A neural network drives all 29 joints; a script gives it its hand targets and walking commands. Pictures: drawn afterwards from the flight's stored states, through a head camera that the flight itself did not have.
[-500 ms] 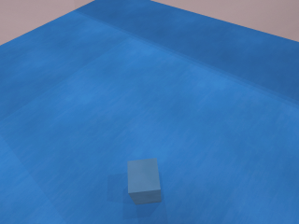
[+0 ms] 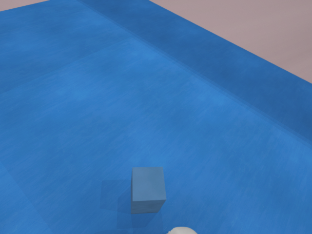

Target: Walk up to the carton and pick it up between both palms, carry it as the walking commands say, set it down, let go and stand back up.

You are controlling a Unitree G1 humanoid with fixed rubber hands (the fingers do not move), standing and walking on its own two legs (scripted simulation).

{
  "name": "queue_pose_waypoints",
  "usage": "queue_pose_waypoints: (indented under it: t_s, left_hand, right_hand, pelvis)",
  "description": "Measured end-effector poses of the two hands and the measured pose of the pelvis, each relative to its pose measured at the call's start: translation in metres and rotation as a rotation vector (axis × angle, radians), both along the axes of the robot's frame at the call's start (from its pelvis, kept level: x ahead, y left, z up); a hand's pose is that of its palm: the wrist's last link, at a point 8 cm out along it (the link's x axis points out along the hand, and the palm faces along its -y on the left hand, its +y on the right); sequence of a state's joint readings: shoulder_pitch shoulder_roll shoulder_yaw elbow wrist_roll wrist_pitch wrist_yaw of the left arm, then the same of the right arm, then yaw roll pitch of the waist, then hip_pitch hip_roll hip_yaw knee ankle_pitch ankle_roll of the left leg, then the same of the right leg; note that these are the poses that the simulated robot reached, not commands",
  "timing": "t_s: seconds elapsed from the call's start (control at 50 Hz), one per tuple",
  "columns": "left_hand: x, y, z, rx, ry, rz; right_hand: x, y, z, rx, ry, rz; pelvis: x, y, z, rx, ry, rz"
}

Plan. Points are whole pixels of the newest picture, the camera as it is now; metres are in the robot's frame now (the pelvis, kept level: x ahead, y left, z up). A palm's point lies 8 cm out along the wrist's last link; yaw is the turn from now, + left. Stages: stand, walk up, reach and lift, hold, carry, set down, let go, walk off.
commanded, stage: walk up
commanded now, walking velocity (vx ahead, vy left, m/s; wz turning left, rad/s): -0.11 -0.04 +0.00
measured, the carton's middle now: (146, 191) +0.41 -0.02 -0.63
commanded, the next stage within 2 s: none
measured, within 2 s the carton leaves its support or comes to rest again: neither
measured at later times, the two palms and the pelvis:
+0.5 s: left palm out of the picture -0.10 +0.25 -0.14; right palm out of the picture -0.11 -0.21 -0.15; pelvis -0.06 +0.03 +0.00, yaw -2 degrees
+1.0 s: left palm out of the picture -0.08 +0.24 -0.14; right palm out of the picture -0.16 -0.25 -0.15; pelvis -0.08 -0.01 -0.01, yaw -2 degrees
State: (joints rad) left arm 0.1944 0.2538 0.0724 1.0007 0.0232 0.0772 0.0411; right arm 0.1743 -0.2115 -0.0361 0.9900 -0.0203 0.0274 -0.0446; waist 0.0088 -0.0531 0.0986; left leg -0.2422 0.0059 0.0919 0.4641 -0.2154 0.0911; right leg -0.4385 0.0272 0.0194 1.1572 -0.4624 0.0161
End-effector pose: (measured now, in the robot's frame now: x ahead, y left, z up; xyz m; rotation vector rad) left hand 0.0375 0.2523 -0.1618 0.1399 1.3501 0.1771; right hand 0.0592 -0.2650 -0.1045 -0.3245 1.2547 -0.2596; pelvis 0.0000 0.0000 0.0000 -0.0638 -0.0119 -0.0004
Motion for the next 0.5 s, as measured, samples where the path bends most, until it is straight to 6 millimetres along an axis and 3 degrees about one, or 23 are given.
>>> queue_pose_waypoints:
  t_s: [0.14,0.3,0.42,0.5]
  left_hand:
    - [-0.045,0.02,-0.005,-0.022,0.105,-0.003]
    - [-0.079,0.014,0.003,-0.032,0.122,-0.003]
    - [-0.104,0.01,0.014,0.005,0.121,-0.03]
    - [-0.14,0.003,0.025,0.022,0.15,-0.009]
  right_hand:
    - [-0.048,0.026,0.003,0.018,0.015,-0.062]
    - [-0.099,0.06,-0.019,0.105,0.063,-0.094]
    - [-0.145,0.065,-0.04,0.162,0.124,-0.124]
    - [-0.17,0.059,-0.049,0.192,0.161,-0.141]
  pelvis:
    - [-0.011,0.015,0.003,0.008,0.002,-0.023]
    - [-0.031,0.026,0.001,0.03,-0.021,-0.041]
    - [-0.051,0.028,-0.002,0.059,-0.036,-0.044]
    - [-0.063,0.026,0.0,0.064,-0.048,-0.033]
